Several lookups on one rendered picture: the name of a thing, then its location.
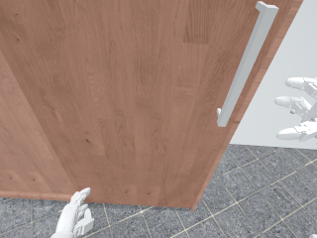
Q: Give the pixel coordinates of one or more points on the wardrobe door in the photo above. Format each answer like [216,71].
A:
[28,162]
[127,91]

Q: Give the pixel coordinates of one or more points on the right robot hand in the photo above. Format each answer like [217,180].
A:
[307,129]

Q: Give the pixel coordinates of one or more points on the handle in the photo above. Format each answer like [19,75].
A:
[255,43]

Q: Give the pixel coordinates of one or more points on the left robot hand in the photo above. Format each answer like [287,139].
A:
[69,219]

